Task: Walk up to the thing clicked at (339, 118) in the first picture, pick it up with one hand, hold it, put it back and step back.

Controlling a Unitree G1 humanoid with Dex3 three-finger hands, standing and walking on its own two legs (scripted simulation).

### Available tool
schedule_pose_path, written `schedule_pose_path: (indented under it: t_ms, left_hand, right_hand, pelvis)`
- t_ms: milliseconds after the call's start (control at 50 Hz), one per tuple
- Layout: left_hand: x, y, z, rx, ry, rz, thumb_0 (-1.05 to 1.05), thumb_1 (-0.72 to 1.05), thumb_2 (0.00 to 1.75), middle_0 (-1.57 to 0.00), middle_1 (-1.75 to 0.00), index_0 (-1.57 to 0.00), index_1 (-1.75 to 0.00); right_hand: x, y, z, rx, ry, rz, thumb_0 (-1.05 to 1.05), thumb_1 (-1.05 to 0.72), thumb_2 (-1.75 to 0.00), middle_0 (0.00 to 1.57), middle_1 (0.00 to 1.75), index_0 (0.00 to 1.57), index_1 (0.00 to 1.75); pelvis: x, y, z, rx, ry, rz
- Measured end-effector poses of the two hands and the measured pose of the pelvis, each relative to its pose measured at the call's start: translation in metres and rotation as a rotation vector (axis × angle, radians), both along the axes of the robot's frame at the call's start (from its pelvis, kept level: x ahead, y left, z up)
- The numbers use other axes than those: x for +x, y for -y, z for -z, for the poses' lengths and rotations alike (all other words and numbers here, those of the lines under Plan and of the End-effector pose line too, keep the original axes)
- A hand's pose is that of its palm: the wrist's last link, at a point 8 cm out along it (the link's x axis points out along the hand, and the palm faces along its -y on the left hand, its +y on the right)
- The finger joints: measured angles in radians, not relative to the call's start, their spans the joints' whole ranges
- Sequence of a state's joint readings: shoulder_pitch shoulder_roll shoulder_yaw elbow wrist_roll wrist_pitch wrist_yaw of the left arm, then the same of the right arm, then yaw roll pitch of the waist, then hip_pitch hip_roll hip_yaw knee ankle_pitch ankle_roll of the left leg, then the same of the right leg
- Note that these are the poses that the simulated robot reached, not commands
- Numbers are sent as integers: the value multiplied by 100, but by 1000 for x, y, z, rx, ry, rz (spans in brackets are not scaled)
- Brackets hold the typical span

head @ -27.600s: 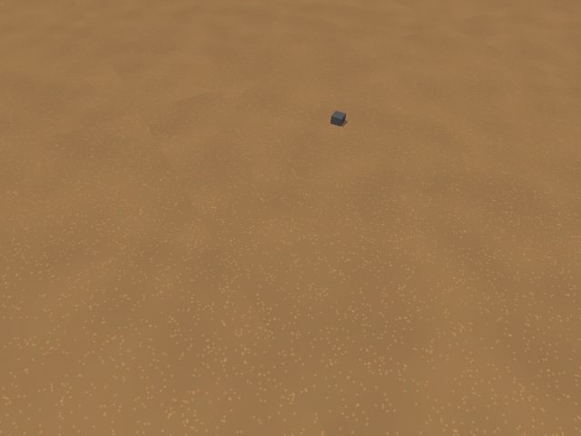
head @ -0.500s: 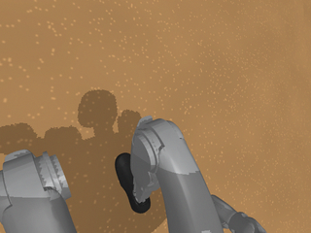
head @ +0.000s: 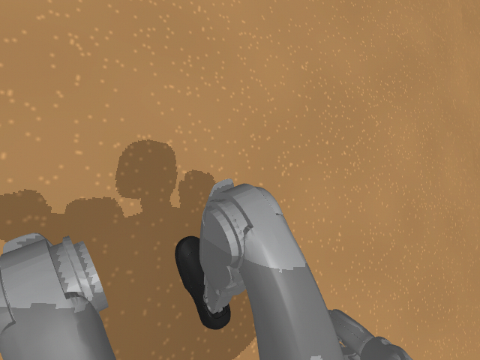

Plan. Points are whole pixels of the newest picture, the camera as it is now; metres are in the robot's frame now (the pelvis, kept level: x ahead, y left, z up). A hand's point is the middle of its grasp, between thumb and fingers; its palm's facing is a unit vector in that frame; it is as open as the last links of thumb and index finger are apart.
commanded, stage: close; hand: left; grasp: from above
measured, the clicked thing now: out of the picture +0.41 +0.38 -0.28
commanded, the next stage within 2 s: settle in 0.50 s
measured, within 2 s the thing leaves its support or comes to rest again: leaves its support in 0.86 s
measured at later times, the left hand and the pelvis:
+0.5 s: hand out of the picture +0.40 +0.37 -0.25, palm faces -0.42 -0.17 -0.89, open 9.8 cm; pelvis +0.00 +0.00 +0.00, yaw +0 degrees
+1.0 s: hand out of the picture +0.41 +0.39 -0.22, palm faces -0.39 -0.19 -0.90, open 9.5 cm; pelvis +0.00 +0.00 +0.01, yaw +1 degrees
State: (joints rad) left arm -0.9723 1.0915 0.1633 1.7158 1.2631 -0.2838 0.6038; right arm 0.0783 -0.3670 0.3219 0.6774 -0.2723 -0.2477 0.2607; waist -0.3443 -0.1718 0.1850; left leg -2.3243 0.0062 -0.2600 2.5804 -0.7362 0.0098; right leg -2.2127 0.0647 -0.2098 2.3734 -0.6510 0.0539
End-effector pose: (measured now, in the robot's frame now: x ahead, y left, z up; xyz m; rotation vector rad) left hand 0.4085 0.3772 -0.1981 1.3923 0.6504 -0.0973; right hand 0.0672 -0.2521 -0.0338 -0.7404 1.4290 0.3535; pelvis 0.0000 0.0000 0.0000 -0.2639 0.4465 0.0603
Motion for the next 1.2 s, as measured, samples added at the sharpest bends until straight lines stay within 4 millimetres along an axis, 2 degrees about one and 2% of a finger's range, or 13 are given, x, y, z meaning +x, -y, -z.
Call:
schedule_pose_path:
  t_ms: [120, 300, 640, 840, 980, 1200]
  left_hand:
    - [-3, 2, -2, -20, 10, 21, 0, 8, 64, -41, -87, -49, -79]
    - [-8, 2, -4, -16, 24, 42, 0, 10, 56, -47, -82, -54, -73]
    - [1, 1, -6, 10, 32, 11, -1, 8, 41, -65, -66, -70, -59]
    - [6, -3, -11, 14, 17, 2, 0, 10, 37, -67, -58, -73, -51]
    - [5, -12, -28, 16, 46, -10, 0, 12, 35, -69, -53, -74, -47]
    - [-5, -18, -82, 50, 30, 27, 0, 13, 34, -69, -52, -75, -44]
  right_hand:
    - [4, -5, 5, 17, 18, -7, 0, -89, -89, 20, 30, 20, 30]
    - [12, -8, 8, 19, 47, -30, 0, -89, -89, 20, 30, 20, 30]
    - [17, 2, -1, 7, 49, -36, 0, -90, -89, 20, 30, 20, 30]
    - [15, 3, 1, 9, 36, -5, 0, -90, -90, 20, 30, 20, 30]
    - [17, 5, 6, 14, 45, 38, 0, -90, -90, 20, 30, 20, 30]
    - [37, 6, 19, 66, 108, 101, 0, -90, -89, 20, 30, 20, 30]
  pelvis:
    - [-2, -1, 0, -4, 8, -1]
    - [-4, -1, 3, 1, 15, 2]
    - [-1, -1, -1, 3, -7, 2]
    - [1, 1, -3, 6, -21, -3]
    - [3, 1, -4, 10, -40, -9]
    - [2, 3, -13, 37, -78, -29]
